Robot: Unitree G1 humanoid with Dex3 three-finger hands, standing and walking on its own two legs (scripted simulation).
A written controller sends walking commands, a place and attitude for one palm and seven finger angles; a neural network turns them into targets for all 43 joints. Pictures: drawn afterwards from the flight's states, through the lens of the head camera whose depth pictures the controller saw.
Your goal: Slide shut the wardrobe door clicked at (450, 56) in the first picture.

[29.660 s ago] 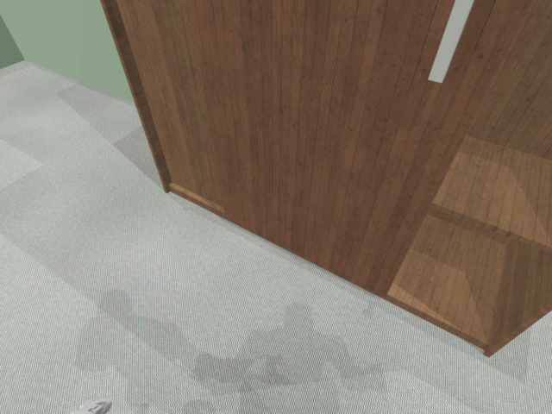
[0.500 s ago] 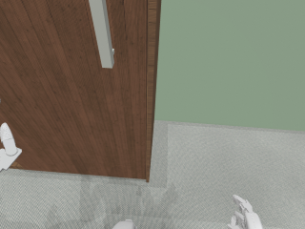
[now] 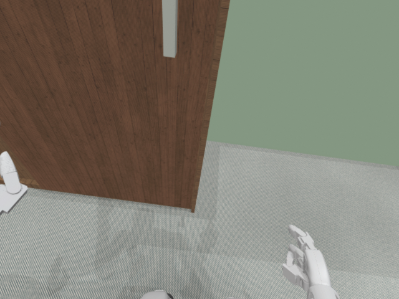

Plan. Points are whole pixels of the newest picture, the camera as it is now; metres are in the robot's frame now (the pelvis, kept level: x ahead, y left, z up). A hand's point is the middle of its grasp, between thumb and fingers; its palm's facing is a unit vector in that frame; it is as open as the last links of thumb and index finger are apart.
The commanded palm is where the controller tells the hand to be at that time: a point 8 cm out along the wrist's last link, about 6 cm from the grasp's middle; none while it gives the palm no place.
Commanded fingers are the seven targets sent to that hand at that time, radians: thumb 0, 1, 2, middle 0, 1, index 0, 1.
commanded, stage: stop stepping back and stand still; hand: left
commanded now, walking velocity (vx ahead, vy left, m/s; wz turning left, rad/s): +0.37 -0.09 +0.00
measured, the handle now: (172, 8) +0.62 +0.15 +0.27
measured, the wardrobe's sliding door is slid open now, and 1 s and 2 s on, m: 0.00 0.00 0.00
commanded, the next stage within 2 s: let the arm hang, fingers relaxed in 0.64 s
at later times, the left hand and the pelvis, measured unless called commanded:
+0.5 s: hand out of the picture +0.13 +0.27 +0.17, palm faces +0.43 -0.81 -0.39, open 7.4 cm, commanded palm +0.07 +0.30 +0.19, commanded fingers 0.00 0.90 0.90 -0.20 -0.30 -0.20 -0.30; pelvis -0.09 +0.01 +0.00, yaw -3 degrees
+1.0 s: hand out of the picture -0.01 +0.17 -0.16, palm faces -0.05 -0.98 -0.20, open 7.4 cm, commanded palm none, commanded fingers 0.00 0.90 0.90 -0.20 -0.30 -0.20 -0.30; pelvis -0.11 +0.00 -0.01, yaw +1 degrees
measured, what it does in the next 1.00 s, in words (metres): walks backwards: right foot, then left foot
